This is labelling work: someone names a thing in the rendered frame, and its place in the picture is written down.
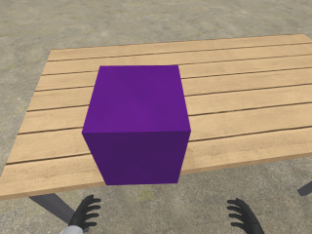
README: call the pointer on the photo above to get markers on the robot right hand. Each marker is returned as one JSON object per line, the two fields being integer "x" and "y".
{"x": 250, "y": 223}

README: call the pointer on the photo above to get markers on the carton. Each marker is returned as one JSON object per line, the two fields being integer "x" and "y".
{"x": 137, "y": 126}

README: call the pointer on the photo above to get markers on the robot left hand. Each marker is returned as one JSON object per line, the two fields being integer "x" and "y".
{"x": 80, "y": 216}

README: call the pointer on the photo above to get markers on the table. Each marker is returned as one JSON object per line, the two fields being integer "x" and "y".
{"x": 248, "y": 100}

